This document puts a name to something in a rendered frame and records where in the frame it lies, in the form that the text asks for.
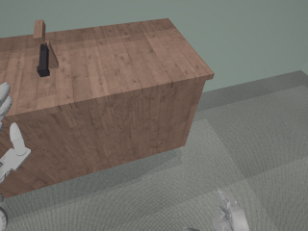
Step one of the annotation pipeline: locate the robot left hand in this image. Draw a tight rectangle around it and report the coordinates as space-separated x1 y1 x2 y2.
0 82 31 184

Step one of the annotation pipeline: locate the robot right hand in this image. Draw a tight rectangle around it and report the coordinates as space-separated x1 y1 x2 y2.
213 189 250 231

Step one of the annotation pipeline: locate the tap lever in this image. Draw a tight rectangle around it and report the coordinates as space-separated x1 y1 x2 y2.
37 43 50 78

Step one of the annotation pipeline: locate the counter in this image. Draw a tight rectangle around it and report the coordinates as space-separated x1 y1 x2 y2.
0 18 215 198

